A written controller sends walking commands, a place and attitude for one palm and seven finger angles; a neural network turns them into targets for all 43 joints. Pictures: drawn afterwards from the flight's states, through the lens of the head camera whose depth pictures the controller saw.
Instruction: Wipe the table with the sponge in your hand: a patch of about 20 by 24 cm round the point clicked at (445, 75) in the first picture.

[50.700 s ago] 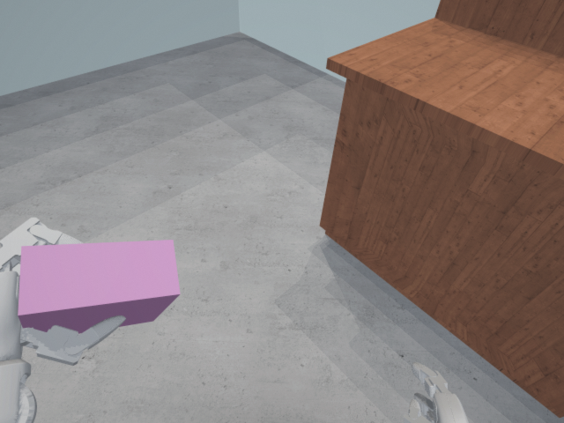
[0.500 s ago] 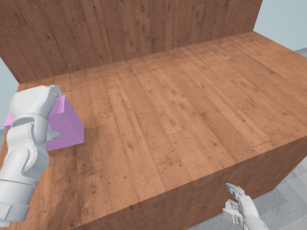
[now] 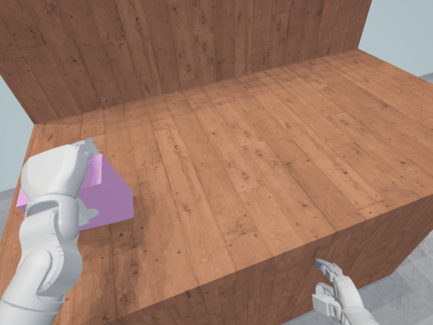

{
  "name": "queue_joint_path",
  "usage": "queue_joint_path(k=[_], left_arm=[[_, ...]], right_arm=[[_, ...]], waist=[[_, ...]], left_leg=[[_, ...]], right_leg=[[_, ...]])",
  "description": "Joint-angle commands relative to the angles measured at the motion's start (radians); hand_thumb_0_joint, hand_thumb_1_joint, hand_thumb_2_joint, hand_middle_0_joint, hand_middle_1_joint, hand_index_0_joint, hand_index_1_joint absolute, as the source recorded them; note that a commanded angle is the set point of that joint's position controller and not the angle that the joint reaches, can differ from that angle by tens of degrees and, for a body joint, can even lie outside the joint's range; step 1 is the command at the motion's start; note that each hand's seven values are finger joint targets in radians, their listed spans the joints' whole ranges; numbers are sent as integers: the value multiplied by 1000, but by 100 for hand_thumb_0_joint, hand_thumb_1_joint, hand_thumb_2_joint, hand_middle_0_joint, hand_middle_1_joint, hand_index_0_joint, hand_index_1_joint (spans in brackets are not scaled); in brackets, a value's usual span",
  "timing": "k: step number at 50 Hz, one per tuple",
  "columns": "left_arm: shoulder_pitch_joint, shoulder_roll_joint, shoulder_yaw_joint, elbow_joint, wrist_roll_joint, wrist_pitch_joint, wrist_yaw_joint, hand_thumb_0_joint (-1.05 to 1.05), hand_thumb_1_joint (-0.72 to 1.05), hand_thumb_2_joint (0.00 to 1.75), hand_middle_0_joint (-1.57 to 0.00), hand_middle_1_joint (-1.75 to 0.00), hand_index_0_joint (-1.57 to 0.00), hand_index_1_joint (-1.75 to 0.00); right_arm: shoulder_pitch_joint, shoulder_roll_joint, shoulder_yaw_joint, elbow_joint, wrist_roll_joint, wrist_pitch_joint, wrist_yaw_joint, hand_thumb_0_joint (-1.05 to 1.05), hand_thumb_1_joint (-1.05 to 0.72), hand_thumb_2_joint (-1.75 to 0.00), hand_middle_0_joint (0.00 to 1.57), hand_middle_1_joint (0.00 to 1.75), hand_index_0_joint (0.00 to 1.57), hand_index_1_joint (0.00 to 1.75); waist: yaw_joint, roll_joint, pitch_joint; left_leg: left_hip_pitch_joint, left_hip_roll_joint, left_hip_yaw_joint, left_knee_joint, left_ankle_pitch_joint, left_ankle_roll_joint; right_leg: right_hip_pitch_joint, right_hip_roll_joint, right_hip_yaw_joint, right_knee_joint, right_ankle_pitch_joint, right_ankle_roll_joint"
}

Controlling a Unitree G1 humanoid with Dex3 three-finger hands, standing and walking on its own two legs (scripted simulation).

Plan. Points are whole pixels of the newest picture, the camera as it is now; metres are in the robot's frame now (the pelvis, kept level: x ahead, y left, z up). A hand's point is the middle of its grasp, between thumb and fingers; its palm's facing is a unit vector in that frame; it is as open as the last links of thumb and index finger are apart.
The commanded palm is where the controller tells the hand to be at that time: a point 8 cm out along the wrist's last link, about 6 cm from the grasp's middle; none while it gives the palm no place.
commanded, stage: wipe back along the first lane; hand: left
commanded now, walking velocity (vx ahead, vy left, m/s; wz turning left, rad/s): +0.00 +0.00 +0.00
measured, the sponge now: (89, 203) +0.27 +0.29 +0.11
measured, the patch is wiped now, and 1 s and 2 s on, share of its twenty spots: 0.90 0.90 0.90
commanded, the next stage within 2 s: lift the sponge slowly off the table in 0.78 s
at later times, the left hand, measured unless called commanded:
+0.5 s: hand (80, 209) +0.22 +0.25 +0.17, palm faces +0.33 -0.12 -0.94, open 9.9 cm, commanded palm +0.16 +0.23 +0.18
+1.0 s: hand (73, 229) +0.18 +0.23 +0.17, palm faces +0.42 -0.20 -0.89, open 9.9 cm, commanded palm +0.13 +0.22 +0.19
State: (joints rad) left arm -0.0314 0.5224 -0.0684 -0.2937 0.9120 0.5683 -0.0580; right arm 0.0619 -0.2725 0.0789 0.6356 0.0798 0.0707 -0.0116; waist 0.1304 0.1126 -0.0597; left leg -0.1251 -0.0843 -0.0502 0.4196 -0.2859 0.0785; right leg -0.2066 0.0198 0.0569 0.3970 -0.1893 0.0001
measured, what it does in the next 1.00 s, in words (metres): stands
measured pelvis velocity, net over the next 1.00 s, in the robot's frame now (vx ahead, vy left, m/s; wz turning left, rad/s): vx -0.02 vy -0.03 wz -0.02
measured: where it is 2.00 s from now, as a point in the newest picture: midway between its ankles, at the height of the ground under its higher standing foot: outside the picture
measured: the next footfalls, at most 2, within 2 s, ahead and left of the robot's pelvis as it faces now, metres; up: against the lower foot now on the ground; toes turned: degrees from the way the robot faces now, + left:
none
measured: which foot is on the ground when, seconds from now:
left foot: down 0.00-1.00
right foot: down 0.00-1.00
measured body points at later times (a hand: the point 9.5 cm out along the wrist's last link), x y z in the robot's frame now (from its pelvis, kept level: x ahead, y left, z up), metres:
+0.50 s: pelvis +0.00 -0.03 +0.00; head -0.02 -0.07 +0.44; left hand +0.19 +0.25 +0.22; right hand +0.25 -0.22 -0.08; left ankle -0.04 +0.07 -0.74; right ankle +0.01 -0.14 -0.74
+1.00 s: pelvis -0.02 -0.03 -0.01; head -0.05 -0.06 +0.44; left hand +0.15 +0.24 +0.22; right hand +0.23 -0.22 -0.07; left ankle -0.04 +0.07 -0.74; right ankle +0.01 -0.14 -0.74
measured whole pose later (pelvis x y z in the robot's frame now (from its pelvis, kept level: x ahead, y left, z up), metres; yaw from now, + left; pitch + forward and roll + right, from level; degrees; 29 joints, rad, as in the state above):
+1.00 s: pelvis -0.02 -0.03 -0.01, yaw -1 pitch -3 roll -1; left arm 0.32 0.44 0.03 -0.65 0.80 0.56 0.08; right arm 0.07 -0.25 0.07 0.58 0.08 0.10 -0.02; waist 0.13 0.10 -0.06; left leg -0.13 -0.04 -0.04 0.51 -0.33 0.04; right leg -0.21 0.07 0.06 0.46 -0.20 -0.02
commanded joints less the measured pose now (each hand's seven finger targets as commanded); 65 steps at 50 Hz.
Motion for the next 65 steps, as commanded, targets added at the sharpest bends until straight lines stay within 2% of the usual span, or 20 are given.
queue_joint_path(k=[1, 8, 10, 11, 13, 20, 21, 23, 25, 26, 28, 30, 34, 36, 37, 43, 46, 49, 56, 65], left_arm=[[-44, 26, 19, -154, -96, 14, -27, 0, 10, 130, -120, -160, -120, -160], [143, -12, 20, -159, -122, 20, -15, 0, 10, 130, -120, -160, -120, -160], [152, 38, 65, -231, -120, 17, -9, 0, 10, 130, -120, -160, -120, -160], [152, 41, 66, -242, -116, 21, -4, 0, 10, 130, -120, -160, -120, -160], [245, -5, 44, -221, -135, 23, -5, 0, 10, 130, -120, -160, -120, -160], [305, 64, 124, -328, -155, 17, 16, 0, 10, 130, -120, -160, -120, -160], [277, 62, 114, -336, -145, 20, 21, 0, 10, 130, -120, -160, -120, -160], [339, 4, 77, -298, -159, 19, 21, 0, 10, 130, -120, -160, -120, -160], [373, 40, 118, -380, -168, 11, 28, 0, 10, 130, -120, -160, -120, -160], [360, 55, 126, -389, -158, 12, 35, 0, 10, 130, -120, -160, -120, -160], [418, 27, 116, -340, -173, 15, 36, 0, 10, 130, -120, -160, -120, -160], [419, 47, 137, -408, -177, 10, 42, 0, 10, 130, -120, -160, -120, -160], [426, 6, 98, -391, -183, 4, 54, 0, 10, 130, -120, -160, -120, -160], [415, 6, 99, -448, -178, -1, 64, 0, 10, 130, -120, -160, -120, -160], [439, -17, 81, -384, -182, 2, 65, 0, 10, 130, -120, -160, -120, -160], [438, -48, 56, -389, -189, -8, 80, 0, 10, 130, -120, -160, -120, -160], [341, -22, 62, -485, -175, -16, 92, 0, 10, 130, -120, -160, -120, -160], [336, -23, 64, -409, -179, -8, 95, 0, 10, 130, -120, -160, -120, -160], [186, -6, 55, -467, -165, -3, 95, 0, 10, 130, -120, -160, -120, -160], [234, 42, 103, -547, -180, 1, 74, 0, 10, 130, -120, -160, -120, -160]], right_arm=[[-258, -90, -33, -229, -1, -74, 2, 0, -90, -90, 20, 30, 20, 30], [-251, -94, -36, -217, -2, -50, 5, 0, -90, -90, 20, 30, 20, 30], [-282, -88, -35, -232, 0, -53, 7, 0, -90, -90, 20, 30, 20, 30], [-249, -90, -36, -240, -4, -54, 7, 0, -90, -90, 20, 30, 20, 30], [-255, -90, -36, -224, -2, -36, 12, 0, -90, -90, 20, 30, 20, 30], [-276, -81, -36, -243, 0, -35, 6, 0, -90, -90, 20, 30, 20, 30], [-248, -83, -35, -250, -4, -37, 4, 0, -90, -90, 20, 30, 20, 30], [-245, -84, -36, -234, -2, -24, 4, 0, -90, -90, 20, 30, 20, 30], [-275, -74, -38, -255, 2, -34, 6, 0, -90, -90, 20, 30, 20, 30], [-242, -78, -39, -259, -5, -36, 6, 0, -90, -90, 20, 30, 20, 30], [-238, -81, -40, -240, -4, -18, 4, 0, -90, -90, 20, 30, 20, 30], [-275, -76, -39, -260, 0, -23, 4, 0, -90, -90, 20, 30, 20, 30], [-240, -79, -43, -249, -1, -17, 1, 0, -90, -90, 20, 30, 20, 30], [-243, -68, -40, -272, -1, -33, 2, 0, -90, -90, 20, 30, 20, 30], [-236, -70, -41, -253, -2, -29, -1, 0, -90, -90, 20, 30, 20, 30], [-232, -73, -43, -254, 0, -30, -2, 0, -90, -90, 20, 30, 20, 30], [-244, -61, -38, -282, 0, -48, -4, 0, -90, -90, 20, 30, 20, 30], [-239, -71, -42, -252, -2, -36, -13, 0, -90, -90, 20, 30, 20, 30], [-250, -55, -29, -267, -1, -72, -22, 0, -90, -90, 20, 30, 20, 30], [-290, -57, -34, -265, -2, -74, -9, 0, -90, -90, 20, 30, 20, 30]], waist=[[18, -124, -142], [8, -156, -104], [11, -149, -138], [17, -160, -161], [9, -161, -106], [13, -164, -104], [15, -162, -131], [3, -168, -66], [12, -144, -101], [21, -153, -140], [10, -177, -68], [12, -141, -71], [9, -116, -32], [15, -127, -64], [6, -136, -14], [2, -139, 7], [10, -110, -60], [0, -131, 8], [5, -86, -35], [9, -73, -51]], left_leg=[[-61, 90, -30, -57, 361, -53], [-79, 87, -18, -36, 338, -45], [-70, 81, -22, -21, 333, -42], [-75, 74, -7, -5, 360, -38], [-85, 81, -8, -8, 344, -42], [-79, 72, -17, 18, 307, -35], [-82, 67, -2, 32, 325, -32], [-93, 74, -6, 21, 303, -36], [-78, 70, -14, 28, 297, -33], [-84, 66, -1, 44, 325, -29], [-97, 74, -4, 36, 303, -34], [-85, 72, -13, 28, 266, -35], [-101, 80, -5, 18, 245, -34], [-98, 75, -6, 26, 250, -29], [-104, 80, -9, 19, 237, -32], [-111, 87, -16, -2, 178, -32], [-106, 81, -18, -6, 172, -27], [-108, 89, -21, -22, 140, -33], [-103, 85, -31, -44, 147, -31], [-76, 86, -39, -45, 199, -32]], right_leg=[[153, 21, -64, 22, 194, -81], [146, 25, -51, 21, 226, -72], [162, 34, -1, 28, 254, -78], [179, 18, -27, 41, 281, -73], [152, 22, -30, 31, 273, -67], [142, 33, 38, 29, 261, -68], [155, 17, 9, 41, 272, -63], [121, 25, 2, 28, 245, -59], [138, 35, 46, 30, 251, -65], [162, 18, 15, 47, 275, -61], [128, 23, 15, 32, 256, -56], [118, 36, 52, 24, 200, -63], [90, 29, 5, 20, 145, -57], [106, 29, 10, 23, 141, -58], [78, 33, 9, 13, 123, -58], [68, 40, 0, 0, 48, -57], [104, 40, -3, 15, 40, -61], [70, 43, -3, -1, 2, -60], [111, 47, -14, 18, 17, -68], [152, 55, 30, 18, 89, -73]])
